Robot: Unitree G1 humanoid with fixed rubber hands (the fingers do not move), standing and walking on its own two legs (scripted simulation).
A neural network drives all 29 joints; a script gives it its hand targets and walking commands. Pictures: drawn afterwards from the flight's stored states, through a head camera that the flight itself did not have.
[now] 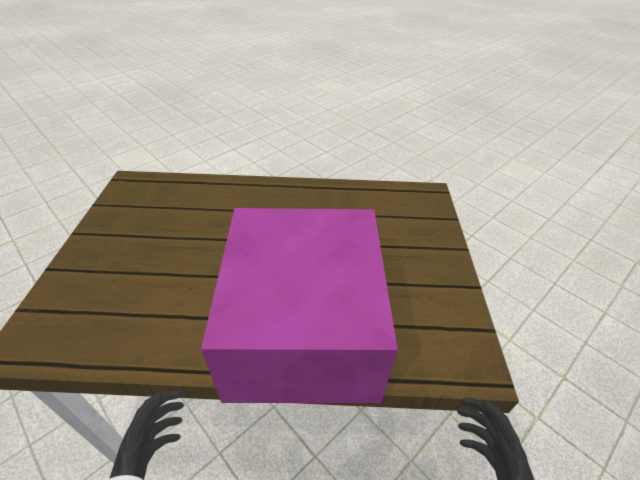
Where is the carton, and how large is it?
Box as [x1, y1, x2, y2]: [201, 208, 397, 402]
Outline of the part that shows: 234,208 201,350 221,402 380,402 397,348 373,209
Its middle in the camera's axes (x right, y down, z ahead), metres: -0.03 +0.10 +0.68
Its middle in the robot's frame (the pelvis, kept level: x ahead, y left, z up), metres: +0.46 +0.03 -0.08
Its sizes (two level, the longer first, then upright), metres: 0.298 0.265 0.171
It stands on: a table, 0.61 m high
